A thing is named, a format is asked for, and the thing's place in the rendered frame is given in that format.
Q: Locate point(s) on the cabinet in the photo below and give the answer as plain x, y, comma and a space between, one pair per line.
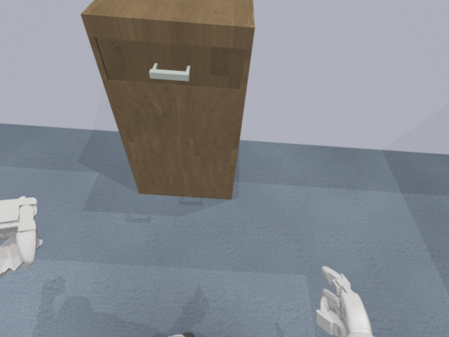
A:
180, 140

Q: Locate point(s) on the drawer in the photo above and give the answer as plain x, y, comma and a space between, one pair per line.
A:
211, 66

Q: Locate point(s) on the right robot hand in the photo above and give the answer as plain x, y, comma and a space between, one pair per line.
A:
349, 314

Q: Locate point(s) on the left robot hand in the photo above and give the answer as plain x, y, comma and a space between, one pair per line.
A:
17, 224

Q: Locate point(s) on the handle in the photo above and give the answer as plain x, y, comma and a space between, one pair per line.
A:
154, 73

